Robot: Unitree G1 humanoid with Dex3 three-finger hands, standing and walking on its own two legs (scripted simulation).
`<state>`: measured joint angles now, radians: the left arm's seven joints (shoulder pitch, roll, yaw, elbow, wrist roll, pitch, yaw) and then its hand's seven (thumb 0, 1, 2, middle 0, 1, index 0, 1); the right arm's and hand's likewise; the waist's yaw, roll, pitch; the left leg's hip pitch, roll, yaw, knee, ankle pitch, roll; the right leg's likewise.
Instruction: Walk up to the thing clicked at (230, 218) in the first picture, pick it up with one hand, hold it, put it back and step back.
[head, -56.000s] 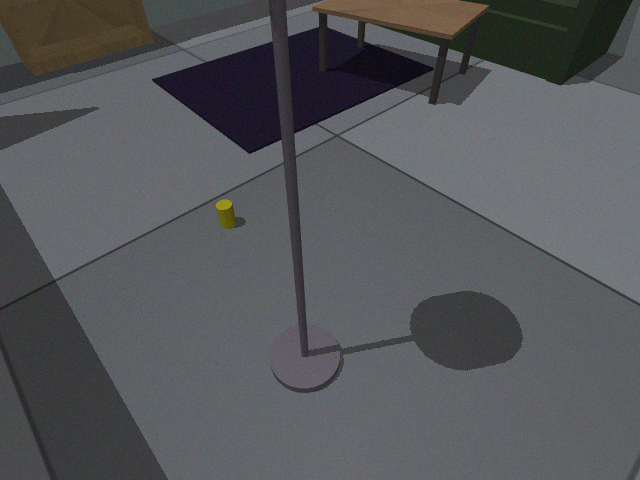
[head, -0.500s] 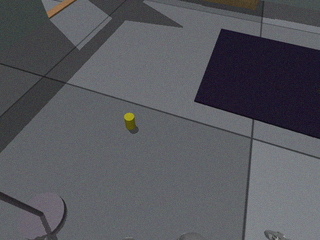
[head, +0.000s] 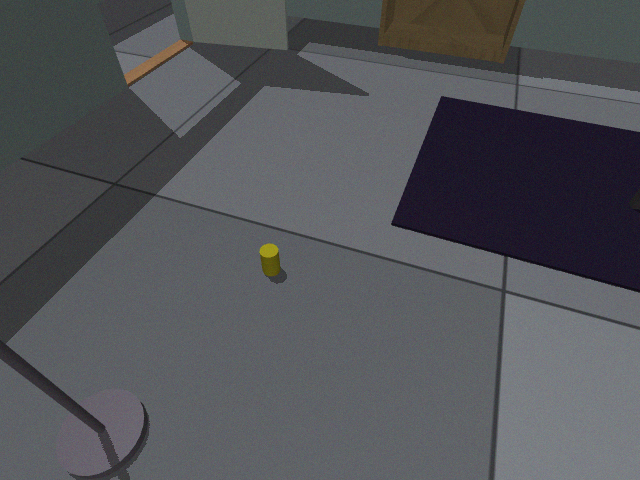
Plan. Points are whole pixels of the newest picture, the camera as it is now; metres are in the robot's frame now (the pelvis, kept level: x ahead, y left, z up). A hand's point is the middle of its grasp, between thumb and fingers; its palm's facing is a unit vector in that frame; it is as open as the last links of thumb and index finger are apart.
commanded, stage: step back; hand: left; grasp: from above
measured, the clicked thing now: (270, 260) +1.06 +0.19 -0.71
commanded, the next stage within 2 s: stand in 0.74 s
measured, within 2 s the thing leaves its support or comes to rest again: neither
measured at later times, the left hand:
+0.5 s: hand out of the picture +0.10 +0.28 -0.16, palm faces +0.05 -0.93 -0.36, open 7.4 cm
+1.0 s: hand out of the picture +0.13 +0.27 -0.14, palm faces +0.01 -0.94 -0.33, open 7.4 cm
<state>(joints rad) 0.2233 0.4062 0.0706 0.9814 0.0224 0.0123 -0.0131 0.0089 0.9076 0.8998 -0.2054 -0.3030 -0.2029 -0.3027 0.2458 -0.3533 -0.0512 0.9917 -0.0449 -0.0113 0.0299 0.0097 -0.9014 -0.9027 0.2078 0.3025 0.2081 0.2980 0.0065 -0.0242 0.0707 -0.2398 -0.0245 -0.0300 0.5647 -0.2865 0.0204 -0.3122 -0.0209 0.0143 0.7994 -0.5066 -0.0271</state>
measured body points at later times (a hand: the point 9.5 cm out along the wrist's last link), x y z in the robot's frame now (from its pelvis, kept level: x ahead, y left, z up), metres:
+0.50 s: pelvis +0.04 +0.01 +0.00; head +0.06 +0.02 +0.45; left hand +0.10 +0.33 -0.13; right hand +0.14 -0.29 -0.12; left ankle +0.08 +0.14 -0.73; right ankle +0.02 -0.12 -0.73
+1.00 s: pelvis +0.05 +0.01 +0.02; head +0.07 +0.02 +0.47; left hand +0.13 +0.32 -0.12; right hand +0.17 -0.28 -0.11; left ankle +0.08 +0.14 -0.73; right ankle +0.02 -0.12 -0.73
